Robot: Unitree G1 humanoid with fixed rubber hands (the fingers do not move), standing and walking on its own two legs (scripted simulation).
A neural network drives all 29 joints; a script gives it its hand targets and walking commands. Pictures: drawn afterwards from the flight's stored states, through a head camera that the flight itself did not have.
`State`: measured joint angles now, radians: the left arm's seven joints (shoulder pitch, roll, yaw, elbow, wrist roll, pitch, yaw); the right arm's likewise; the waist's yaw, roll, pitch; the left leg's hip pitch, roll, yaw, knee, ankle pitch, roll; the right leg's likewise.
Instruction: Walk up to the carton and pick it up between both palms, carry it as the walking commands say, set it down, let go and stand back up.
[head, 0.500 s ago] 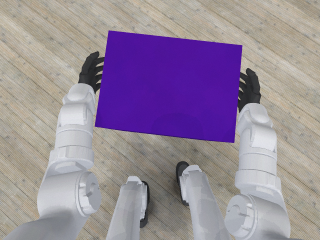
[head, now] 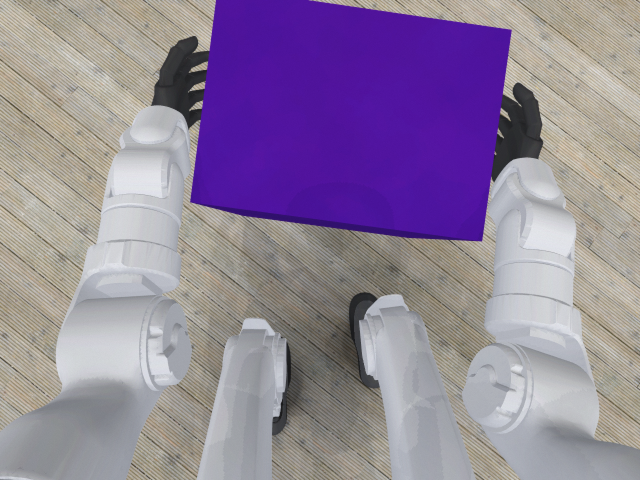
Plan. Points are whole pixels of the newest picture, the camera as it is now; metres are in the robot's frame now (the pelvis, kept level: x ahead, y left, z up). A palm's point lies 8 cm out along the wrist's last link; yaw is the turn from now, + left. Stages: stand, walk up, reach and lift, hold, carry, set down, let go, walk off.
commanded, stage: set down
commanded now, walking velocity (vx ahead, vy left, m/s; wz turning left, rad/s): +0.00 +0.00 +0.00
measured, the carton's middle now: (340, 148) +0.50 -0.06 -0.19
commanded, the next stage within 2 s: none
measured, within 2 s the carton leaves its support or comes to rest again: rests again in 1.68 s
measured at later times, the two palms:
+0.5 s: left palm (200, 117) +0.56 +0.12 -0.17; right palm (479, 162) +0.47 -0.25 -0.19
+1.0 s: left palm (215, 124) +0.58 +0.12 -0.26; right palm (454, 164) +0.49 -0.25 -0.27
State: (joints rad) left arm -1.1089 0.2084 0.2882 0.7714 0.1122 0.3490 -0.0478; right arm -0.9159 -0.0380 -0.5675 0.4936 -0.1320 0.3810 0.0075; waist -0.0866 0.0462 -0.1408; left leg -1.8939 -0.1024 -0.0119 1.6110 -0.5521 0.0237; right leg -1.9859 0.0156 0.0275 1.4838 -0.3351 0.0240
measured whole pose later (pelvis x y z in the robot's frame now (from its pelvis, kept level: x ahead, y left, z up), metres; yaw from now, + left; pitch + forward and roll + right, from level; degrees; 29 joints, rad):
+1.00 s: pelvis -0.02 -0.01 -0.13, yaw +1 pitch +45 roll +0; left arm -1.52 0.40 0.11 1.01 0.00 0.31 -0.02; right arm -1.25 -0.17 -0.53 0.66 -0.03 0.34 -0.06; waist -0.11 0.03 0.17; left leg -2.21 -0.11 0.01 2.08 -0.66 0.01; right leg -2.33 0.02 0.01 1.93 -0.40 0.02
